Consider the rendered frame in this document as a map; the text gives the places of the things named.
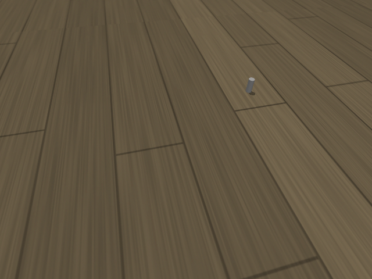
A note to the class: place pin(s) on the can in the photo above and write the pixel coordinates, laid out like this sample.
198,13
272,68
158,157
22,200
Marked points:
250,85

